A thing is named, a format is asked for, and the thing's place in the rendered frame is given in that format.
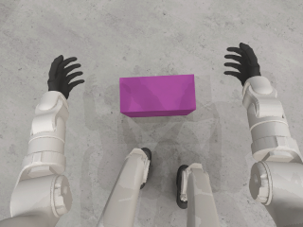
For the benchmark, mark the robot left thigh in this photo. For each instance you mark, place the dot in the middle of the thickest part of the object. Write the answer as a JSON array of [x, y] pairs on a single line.
[[120, 208]]

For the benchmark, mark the right robot hand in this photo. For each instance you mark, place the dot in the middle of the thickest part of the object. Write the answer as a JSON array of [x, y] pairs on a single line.
[[248, 63]]

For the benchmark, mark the left robot hand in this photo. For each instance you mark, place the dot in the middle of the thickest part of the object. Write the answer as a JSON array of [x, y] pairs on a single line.
[[58, 78]]

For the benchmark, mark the right robot foot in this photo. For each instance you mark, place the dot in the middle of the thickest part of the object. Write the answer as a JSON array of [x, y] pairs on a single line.
[[181, 203]]

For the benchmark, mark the left robot forearm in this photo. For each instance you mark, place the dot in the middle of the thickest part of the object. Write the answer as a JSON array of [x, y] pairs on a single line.
[[45, 153]]

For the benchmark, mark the carton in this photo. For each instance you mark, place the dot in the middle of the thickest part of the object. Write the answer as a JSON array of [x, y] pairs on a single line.
[[152, 96]]

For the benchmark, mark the right robot upper arm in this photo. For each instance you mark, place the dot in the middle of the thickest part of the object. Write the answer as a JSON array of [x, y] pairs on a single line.
[[279, 187]]

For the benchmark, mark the left robot upper arm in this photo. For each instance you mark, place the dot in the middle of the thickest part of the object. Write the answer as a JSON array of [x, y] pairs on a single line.
[[39, 202]]

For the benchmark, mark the right robot forearm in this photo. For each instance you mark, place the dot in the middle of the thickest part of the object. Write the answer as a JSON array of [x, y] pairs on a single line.
[[268, 125]]

